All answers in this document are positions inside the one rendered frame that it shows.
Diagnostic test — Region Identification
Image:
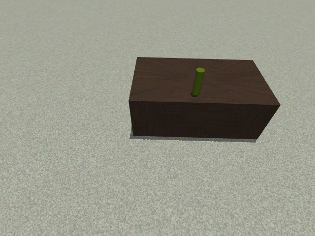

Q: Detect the can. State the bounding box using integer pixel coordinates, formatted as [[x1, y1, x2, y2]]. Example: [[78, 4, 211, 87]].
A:
[[192, 68, 205, 95]]

